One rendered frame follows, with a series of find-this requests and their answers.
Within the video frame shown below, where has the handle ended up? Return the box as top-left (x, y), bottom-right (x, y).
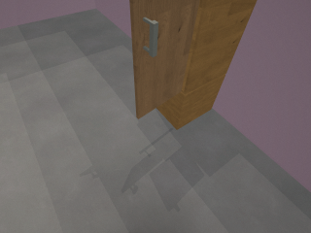
top-left (143, 17), bottom-right (158, 57)

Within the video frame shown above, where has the cupboard door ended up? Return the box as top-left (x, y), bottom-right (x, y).
top-left (129, 0), bottom-right (200, 119)

